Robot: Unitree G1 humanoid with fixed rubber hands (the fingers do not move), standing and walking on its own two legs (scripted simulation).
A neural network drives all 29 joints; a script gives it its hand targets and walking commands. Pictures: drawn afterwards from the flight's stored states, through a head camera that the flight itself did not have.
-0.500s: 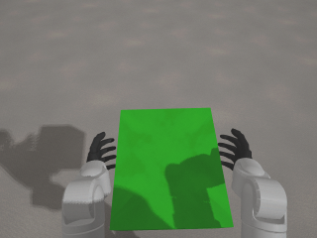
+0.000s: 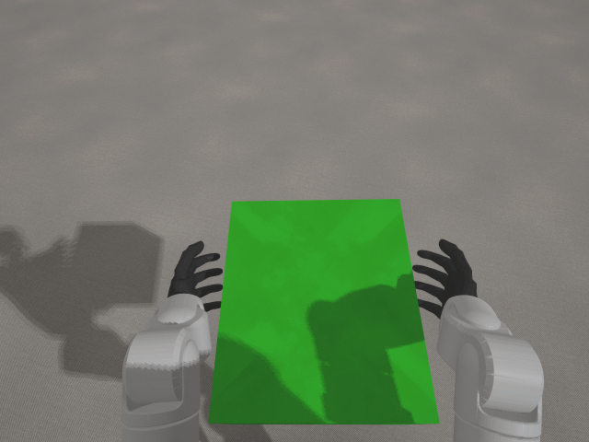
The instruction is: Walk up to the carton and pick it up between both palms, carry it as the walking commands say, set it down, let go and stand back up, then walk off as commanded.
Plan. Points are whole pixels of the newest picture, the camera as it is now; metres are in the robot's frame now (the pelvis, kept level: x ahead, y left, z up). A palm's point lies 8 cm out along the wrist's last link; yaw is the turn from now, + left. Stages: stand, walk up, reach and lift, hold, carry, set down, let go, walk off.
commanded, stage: carry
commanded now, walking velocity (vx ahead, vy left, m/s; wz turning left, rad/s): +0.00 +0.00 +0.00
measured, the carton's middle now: (316, 310) +0.30 +0.00 -0.01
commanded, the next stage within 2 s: none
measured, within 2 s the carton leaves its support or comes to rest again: neither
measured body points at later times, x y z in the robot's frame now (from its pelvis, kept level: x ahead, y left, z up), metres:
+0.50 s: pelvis +0.24 +0.00 -0.05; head +0.24 +0.01 +0.40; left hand +0.53 +0.13 +0.03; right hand +0.49 -0.19 +0.04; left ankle +0.23 +0.09 -0.71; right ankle +0.01 -0.06 -0.73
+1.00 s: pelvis +0.54 -0.02 -0.06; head +0.58 -0.04 +0.39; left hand +0.81 +0.15 +0.02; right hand +0.84 -0.17 +0.03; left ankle +0.57 +0.07 -0.74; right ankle +0.26 -0.10 -0.72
